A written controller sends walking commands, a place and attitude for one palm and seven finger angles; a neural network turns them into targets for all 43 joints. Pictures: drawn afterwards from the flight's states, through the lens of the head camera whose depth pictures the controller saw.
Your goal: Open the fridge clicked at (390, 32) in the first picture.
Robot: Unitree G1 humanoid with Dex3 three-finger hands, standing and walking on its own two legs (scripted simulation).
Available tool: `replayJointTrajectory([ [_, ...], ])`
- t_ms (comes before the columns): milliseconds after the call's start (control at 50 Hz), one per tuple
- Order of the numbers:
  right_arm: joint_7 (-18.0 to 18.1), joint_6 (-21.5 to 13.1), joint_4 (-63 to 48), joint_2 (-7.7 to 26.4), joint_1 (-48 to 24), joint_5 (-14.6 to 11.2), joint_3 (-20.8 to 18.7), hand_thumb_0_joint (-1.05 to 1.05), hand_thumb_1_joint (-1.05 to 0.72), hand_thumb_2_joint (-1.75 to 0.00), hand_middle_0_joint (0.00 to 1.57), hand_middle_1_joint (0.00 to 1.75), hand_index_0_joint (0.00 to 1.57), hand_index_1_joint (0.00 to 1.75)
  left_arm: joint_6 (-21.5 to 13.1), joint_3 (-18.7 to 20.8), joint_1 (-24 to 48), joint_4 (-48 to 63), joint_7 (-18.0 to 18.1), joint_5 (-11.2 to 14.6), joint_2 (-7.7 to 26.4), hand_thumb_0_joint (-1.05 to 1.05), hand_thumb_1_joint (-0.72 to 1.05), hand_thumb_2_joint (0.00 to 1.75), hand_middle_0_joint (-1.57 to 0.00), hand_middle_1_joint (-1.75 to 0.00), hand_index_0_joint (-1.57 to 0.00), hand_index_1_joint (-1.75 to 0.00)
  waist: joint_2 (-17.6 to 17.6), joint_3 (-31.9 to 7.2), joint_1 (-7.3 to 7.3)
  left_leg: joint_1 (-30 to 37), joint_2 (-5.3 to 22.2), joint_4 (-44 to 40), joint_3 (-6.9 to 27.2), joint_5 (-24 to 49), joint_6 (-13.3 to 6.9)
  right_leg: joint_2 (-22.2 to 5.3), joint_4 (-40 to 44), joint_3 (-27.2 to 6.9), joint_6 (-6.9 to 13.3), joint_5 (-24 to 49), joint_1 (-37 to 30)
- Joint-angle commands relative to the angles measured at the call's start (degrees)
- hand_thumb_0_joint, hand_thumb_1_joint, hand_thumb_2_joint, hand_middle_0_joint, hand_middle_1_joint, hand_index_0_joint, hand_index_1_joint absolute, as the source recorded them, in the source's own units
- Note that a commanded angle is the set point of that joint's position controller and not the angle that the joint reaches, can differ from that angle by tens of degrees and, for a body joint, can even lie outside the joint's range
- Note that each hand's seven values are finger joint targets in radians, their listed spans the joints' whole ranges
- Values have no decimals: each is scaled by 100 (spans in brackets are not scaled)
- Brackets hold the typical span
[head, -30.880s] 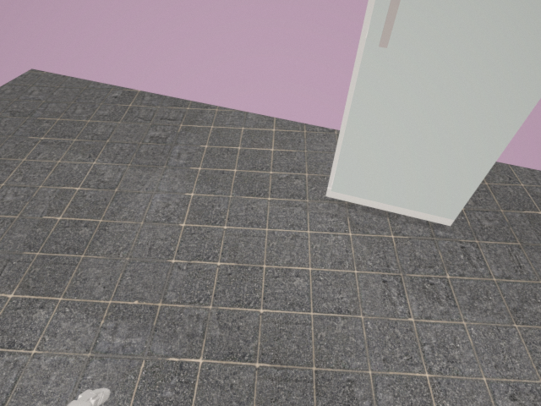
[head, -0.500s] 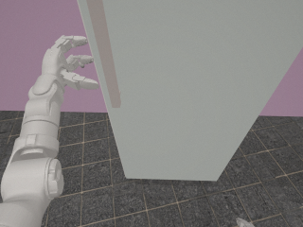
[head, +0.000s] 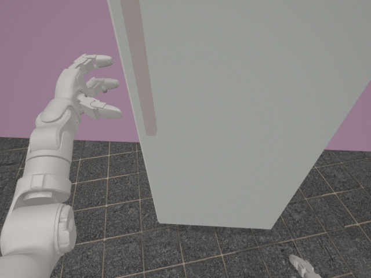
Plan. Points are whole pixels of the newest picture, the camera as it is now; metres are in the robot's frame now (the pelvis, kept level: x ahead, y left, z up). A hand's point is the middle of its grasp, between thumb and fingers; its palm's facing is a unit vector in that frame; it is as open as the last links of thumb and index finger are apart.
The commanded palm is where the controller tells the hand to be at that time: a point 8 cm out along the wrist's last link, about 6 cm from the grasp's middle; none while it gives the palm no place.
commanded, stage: move the hooked fingers beside the handle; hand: left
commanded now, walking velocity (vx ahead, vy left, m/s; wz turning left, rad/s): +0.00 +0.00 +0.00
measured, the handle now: (143, 61) +0.49 +0.11 +0.25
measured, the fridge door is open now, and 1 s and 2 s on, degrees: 0 0 0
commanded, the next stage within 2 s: feel for the door with the fingertips in 0.40 s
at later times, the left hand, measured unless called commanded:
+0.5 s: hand (112, 90) +0.45 +0.18 +0.20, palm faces -0.02 -1.00 +0.02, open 14.0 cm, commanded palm +0.42 +0.23 +0.21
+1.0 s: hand (129, 90) +0.43 +0.13 +0.22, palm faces -0.01 -1.00 +0.02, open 14.0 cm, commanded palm +0.41 +0.19 +0.21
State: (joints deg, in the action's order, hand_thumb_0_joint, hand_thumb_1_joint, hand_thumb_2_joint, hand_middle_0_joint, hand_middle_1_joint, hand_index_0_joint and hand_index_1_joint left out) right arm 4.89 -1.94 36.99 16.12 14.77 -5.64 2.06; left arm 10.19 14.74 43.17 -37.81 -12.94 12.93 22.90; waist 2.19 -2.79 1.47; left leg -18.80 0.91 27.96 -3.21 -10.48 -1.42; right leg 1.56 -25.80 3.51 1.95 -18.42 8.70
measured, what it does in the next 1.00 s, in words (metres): stands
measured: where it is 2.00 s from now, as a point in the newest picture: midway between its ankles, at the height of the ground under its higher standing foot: outside the picture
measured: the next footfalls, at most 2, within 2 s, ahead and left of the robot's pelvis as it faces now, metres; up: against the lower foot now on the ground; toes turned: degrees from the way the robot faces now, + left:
none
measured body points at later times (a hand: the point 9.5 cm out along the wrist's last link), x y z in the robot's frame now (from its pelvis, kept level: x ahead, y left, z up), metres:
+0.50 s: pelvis +0.00 +0.00 +0.00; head +0.01 -0.01 +0.45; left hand +0.44 +0.23 +0.20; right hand +0.08 -0.27 -0.12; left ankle +0.05 +0.11 -0.74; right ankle -0.05 -0.09 -0.74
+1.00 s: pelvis +0.00 -0.01 +0.00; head -0.01 -0.03 +0.45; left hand +0.42 +0.19 +0.22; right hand +0.14 -0.26 -0.10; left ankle +0.05 +0.11 -0.74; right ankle -0.05 -0.09 -0.74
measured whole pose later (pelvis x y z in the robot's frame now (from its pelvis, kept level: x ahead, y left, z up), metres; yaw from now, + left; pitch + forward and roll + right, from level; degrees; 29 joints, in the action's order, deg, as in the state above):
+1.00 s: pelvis +0.00 -0.01 +0.00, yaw +0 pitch +0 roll +0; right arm 4.3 -0.8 37.1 14.8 12.9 -4.7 2.6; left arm 11.2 12.4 43.1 -34.6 -6.8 11.5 17.0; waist 2.2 -2.4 1.5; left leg -17.4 1.3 27.1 -2.9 -10.1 -0.5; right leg 2.1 -25.8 3.6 2.8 -18.6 7.7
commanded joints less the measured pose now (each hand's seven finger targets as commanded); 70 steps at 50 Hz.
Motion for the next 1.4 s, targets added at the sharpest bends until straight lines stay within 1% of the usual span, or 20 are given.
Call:
replayJointTrajectory([
  [0,41,-207,-716,812,-159,20,-309,0,-90,-90,20,30,20,30,-251,247,2549,884,64,93,1179,0,-50,30,-30,-120,-30,-120,-465,-1358,87,1743,-68,-47,386,1014,-221,-24,442,-231,-109,1895,801],
  [100,54,-228,-729,750,-224,56,-259,0,-90,-90,20,30,20,30,-738,312,3311,1341,237,11,1376,0,-50,30,-30,-120,-30,-120,-161,-1600,140,1935,-45,-21,398,1042,-220,-25,433,-287,-103,1797,798],
  [120,56,-241,-696,771,-230,73,-254,0,-90,-90,20,30,20,30,-830,397,3606,1512,268,-40,1551,0,-50,30,-30,-120,-30,-120,96,-1773,134,2060,-31,-43,448,1064,-192,-28,414,-302,-78,1774,791],
  [160,58,-268,-650,740,-199,70,-249,0,-90,-90,20,30,20,30,-860,316,3477,1295,261,-55,1380,0,-50,30,-30,-120,-30,-120,202,-1750,154,2166,-20,-15,457,1113,-176,-10,423,-290,-70,1774,882],
  [220,85,-231,-588,800,-143,58,-244,0,-90,-90,20,30,20,30,-764,379,3215,691,169,-65,1534,0,-50,30,-30,-120,-30,-120,11,-1489,134,1795,-34,-52,403,938,-194,-31,446,-297,-90,1777,785],
  [280,82,-214,-539,825,-23,41,-267,0,-90,-90,20,30,20,30,-593,145,3230,127,42,-79,1280,0,-50,30,-30,-120,-30,-120,-37,-1307,198,1641,-35,-64,424,775,-177,-32,451,-266,-94,1617,984],
  [400,52,-247,-655,845,71,49,-333,0,-90,-90,20,30,20,30,-867,303,3094,621,-23,64,1376,0,-50,30,-30,-120,-30,-120,-230,-1799,111,1840,-38,16,421,1194,-210,-13,360,-240,-83,1986,671],
  [440,30,-298,-690,829,15,57,-336,0,-90,-90,20,30,20,30,-946,288,3235,1044,21,42,1311,0,-50,30,-30,-120,-30,-120,57,-1980,96,2072,-23,12,441,1317,-202,8,332,-260,-72,2037,726],
  [480,25,-310,-641,844,49,68,-341,0,-90,-90,20,30,20,30,-988,554,3157,1165,80,26,1607,0,-50,30,-30,-120,-30,-120,-37,-1927,50,2059,0,-8,437,1347,-199,22,344,-260,-78,2062,687],
  [560,-28,-324,-657,794,-25,57,-347,0,-90,-90,20,30,20,30,-808,282,2834,1396,197,-4,1150,0,-50,30,-30,-120,-30,-120,151,-1797,27,2115,4,-8,395,1473,-194,34,348,-231,-79,2158,750],
  [620,-35,-270,-685,806,-93,36,-353,0,-90,-90,20,30,20,30,-540,321,2465,1315,255,-22,1148,0,-50,30,-30,-120,-30,-120,-67,-1589,-17,1880,-19,-25,325,1381,-212,28,366,-231,-96,2213,651],
  [680,-53,-256,-729,753,-155,45,-344,0,-90,-90,20,30,20,30,-351,75,2588,1584,329,-6,778,0,-50,30,-30,-120,-30,-120,-104,-1583,24,1950,-22,-46,344,1377,-204,34,375,-208,-99,2198,700],
  [700,-45,-246,-744,758,-143,59,-357,0,-90,-90,20,30,20,30,-340,265,2380,1533,376,20,946,0,-50,30,-30,-120,-30,-120,-295,-1598,-36,1876,-33,-27,307,1419,-227,21,396,-216,-109,2286,527],
  [840,-31,-200,-729,660,-361,83,-293,0,-90,-90,20,30,20,30,-336,-12,2886,1960,608,-49,605,0,-50,30,-30,-120,-30,-120,-166,-1632,44,2011,-53,-53,322,1307,-217,7,402,-273,-114,2225,589],
  [1000,2,-62,-653,662,-334,117,-256,0,-90,-90,20,30,20,30,-308,180,2787,1235,661,-119,875,0,-50,30,-30,-120,-30,-120,-354,-1563,6,1758,-116,-62,264,1255,-230,-66,421,-321,-168,2472,350],
  [1060,-1,-55,-635,646,-353,90,-242,0,-90,-90,20,30,20,30,-349,-156,3144,1082,559,-96,551,0,-50,30,-30,-120,-30,-120,-300,-1339,128,1692,-124,-72,275,1073,-223,-71,450,-327,-169,2350,544],
  [1120,14,-66,-625,690,-313,87,-274,0,-90,-90,20,30,20,30,-460,18,3231,942,519,-82,802,0,-50,30,-30,-120,-30,-120,-308,-1408,96,1678,-125,-68,286,1009,-242,-88,465,-376,-178,2294,535],
  [1180,0,-122,-591,664,-276,80,-283,0,-90,-90,20,30,20,30,-606,-249,3515,1061,475,-55,483,0,-50,30,-30,-120,-30,-120,-188,-1583,166,1857,-133,-31,302,1119,-234,-65,427,-354,-154,2341,604],
  [1300,0,-148,-435,741,-35,113,-312,0,-90,-90,20,30,20,30,-733,81,3638,397,603,-110,900,0,-50,30,-30,-120,-30,-120,-533,-1440,170,1509,-137,-58,302,849,-264,-81,450,-362,-208,2092,580],
  [1380,-24,-187,-347,730,120,149,-318,0,-90,-90,20,30,20,30,-881,204,4050,167,686,-249,1085,0,-50,30,-30,-120,-30,-120,-242,-1599,162,1509,-130,-44,296,867,-243,-84,416,-408,-186,2105,624],
])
